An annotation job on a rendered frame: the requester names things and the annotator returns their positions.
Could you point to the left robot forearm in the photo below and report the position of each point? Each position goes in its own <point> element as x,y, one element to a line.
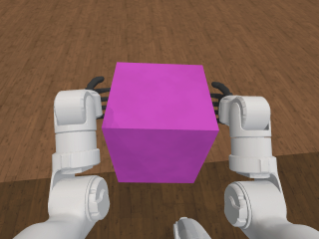
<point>75,125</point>

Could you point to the robot left hand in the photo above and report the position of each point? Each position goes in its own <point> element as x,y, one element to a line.
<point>92,84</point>

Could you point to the robot right thigh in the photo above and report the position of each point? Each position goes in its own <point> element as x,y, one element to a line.
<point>188,228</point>

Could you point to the robot left upper arm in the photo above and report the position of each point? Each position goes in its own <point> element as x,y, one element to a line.
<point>76,203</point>

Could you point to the robot right hand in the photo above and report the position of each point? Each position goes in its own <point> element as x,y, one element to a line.
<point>226,92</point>

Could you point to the robot right upper arm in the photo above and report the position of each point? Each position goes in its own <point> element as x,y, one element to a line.
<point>258,209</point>

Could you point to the carton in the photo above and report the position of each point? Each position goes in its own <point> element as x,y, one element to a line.
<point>159,124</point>

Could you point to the right robot forearm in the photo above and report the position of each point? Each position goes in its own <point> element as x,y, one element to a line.
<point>248,118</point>

